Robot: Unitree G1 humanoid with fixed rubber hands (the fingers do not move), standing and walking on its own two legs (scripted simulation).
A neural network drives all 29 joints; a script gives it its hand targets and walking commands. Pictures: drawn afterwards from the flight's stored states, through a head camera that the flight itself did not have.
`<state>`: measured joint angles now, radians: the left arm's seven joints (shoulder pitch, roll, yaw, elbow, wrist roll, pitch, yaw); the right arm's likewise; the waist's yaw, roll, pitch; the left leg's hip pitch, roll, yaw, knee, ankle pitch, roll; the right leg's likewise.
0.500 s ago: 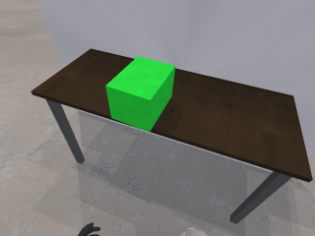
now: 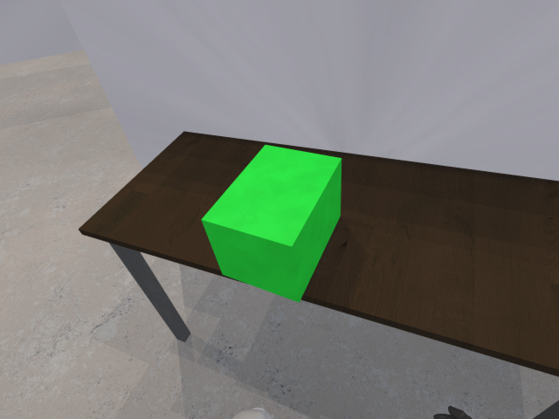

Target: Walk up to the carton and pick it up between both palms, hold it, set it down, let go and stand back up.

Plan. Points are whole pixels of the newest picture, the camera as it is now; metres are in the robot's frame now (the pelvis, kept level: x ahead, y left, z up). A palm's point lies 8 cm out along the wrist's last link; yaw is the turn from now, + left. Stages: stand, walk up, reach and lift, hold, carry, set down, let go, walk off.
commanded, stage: walk up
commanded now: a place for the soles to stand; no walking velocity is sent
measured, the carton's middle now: (280, 217) +0.52 +0.05 -0.01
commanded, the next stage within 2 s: none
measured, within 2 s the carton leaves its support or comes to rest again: neither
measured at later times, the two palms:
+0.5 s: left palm (154, 362) +0.26 +0.27 -0.10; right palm (424, 409) +0.19 -0.16 -0.07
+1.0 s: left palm out of the picture +0.16 +0.26 -0.10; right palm out of the picture +0.15 -0.17 -0.10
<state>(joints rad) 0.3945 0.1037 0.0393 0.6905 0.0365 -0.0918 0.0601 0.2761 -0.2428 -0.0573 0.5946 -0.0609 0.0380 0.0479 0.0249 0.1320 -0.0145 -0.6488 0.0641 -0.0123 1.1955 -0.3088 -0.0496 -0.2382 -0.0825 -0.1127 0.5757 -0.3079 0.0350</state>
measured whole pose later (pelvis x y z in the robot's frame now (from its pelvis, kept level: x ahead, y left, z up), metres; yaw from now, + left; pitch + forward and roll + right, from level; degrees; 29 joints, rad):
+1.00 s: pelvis +0.03 +0.05 +0.00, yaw +0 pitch -1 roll -1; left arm 0.24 0.15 0.02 0.63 0.04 -0.01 0.01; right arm 0.25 -0.16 -0.02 0.66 -0.03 0.04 0.00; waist 0.03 0.01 -0.01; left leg -0.31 -0.01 0.01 0.67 -0.41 0.00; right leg -0.32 -0.02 -0.19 0.60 -0.27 -0.06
